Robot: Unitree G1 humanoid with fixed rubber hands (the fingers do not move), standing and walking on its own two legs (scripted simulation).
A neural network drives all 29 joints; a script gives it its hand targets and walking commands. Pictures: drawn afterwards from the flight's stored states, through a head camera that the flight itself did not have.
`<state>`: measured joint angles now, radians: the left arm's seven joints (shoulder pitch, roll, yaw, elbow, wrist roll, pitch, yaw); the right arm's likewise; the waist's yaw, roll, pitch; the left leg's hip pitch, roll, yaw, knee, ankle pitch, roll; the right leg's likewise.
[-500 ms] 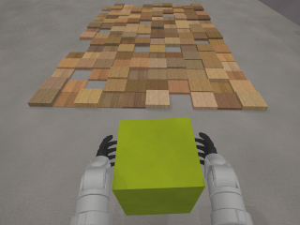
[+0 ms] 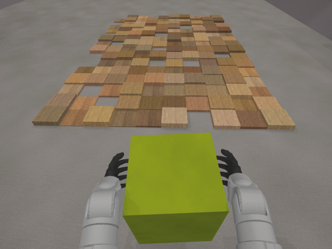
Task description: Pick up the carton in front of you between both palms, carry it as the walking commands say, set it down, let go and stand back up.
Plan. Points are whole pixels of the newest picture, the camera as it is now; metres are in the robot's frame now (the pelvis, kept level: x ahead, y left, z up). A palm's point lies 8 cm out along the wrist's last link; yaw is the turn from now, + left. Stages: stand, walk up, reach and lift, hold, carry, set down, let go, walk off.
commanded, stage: hold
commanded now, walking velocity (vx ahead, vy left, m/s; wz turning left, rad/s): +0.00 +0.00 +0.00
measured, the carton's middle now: (173, 190) +0.30 +0.00 -0.03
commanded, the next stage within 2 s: carry in 0.48 s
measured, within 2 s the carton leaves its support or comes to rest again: neither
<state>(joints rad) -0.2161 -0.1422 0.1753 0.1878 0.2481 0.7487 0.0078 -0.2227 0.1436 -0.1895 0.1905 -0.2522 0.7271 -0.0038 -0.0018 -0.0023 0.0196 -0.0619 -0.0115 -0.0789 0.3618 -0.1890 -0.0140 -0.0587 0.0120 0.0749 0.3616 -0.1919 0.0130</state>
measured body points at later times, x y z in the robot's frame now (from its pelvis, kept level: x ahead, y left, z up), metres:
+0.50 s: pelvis -0.01 +0.00 +0.00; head -0.05 +0.00 +0.44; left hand +0.29 +0.15 +0.04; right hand +0.29 -0.15 +0.04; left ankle +0.01 +0.13 -0.75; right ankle +0.01 -0.13 -0.75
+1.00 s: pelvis +0.14 +0.01 -0.01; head +0.13 +0.01 +0.44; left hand +0.43 +0.15 +0.06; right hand +0.42 -0.15 +0.07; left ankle +0.08 +0.11 -0.70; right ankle +0.09 -0.09 -0.75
